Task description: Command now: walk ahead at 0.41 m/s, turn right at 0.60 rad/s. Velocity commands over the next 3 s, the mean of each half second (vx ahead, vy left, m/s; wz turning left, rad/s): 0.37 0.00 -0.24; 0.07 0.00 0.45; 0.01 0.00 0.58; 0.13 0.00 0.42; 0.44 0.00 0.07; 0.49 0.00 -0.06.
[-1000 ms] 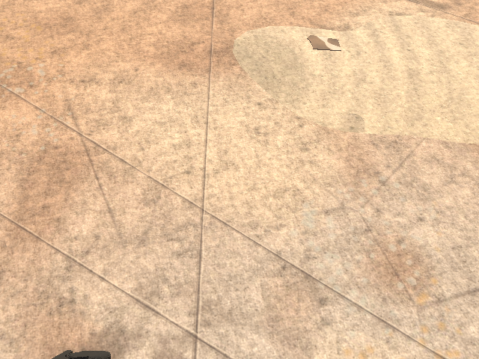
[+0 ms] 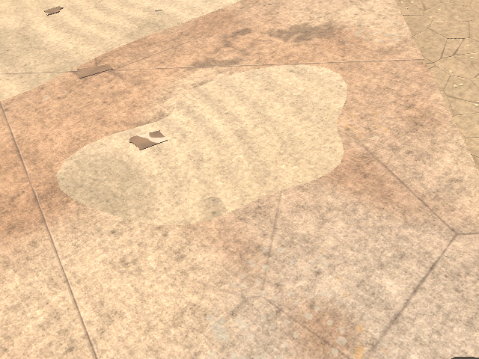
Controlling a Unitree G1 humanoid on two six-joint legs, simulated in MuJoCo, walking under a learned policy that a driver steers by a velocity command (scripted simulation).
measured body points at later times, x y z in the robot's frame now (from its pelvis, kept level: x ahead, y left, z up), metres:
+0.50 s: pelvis +0.22 +0.05 -0.01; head +0.26 +0.05 +0.44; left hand +0.40 +0.30 -0.11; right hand +0.26 -0.23 -0.13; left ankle +0.24 +0.15 -0.75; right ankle +0.26 -0.10 -0.70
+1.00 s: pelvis +0.30 +0.02 -0.01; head +0.34 +0.03 +0.43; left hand +0.39 +0.32 -0.11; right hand +0.50 -0.23 -0.12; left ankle +0.29 +0.15 -0.71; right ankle +0.37 -0.09 -0.75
